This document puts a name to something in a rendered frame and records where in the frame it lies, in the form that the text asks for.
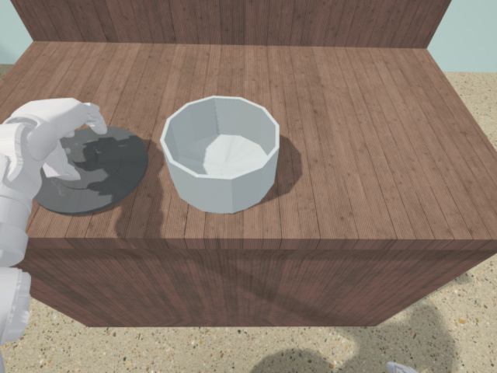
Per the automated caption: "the pot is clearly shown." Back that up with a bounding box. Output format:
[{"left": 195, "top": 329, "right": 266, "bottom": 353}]
[{"left": 160, "top": 96, "right": 280, "bottom": 214}]

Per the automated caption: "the robot left upper arm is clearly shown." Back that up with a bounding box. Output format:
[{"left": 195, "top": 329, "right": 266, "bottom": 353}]
[{"left": 0, "top": 267, "right": 31, "bottom": 373}]

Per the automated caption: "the lid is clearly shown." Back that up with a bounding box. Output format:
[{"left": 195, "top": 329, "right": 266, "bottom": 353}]
[{"left": 34, "top": 126, "right": 148, "bottom": 215}]

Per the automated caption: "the left robot forearm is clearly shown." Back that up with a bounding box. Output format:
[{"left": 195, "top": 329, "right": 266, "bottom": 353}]
[{"left": 0, "top": 113, "right": 57, "bottom": 267}]

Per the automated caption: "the table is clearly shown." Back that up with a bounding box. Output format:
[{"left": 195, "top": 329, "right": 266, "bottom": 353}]
[{"left": 0, "top": 0, "right": 497, "bottom": 327}]

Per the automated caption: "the knob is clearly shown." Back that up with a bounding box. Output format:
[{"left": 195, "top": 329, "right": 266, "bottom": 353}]
[{"left": 70, "top": 145, "right": 99, "bottom": 169}]

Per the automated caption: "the robot left hand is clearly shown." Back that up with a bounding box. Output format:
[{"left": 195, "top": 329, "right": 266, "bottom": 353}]
[{"left": 11, "top": 98, "right": 107, "bottom": 180}]

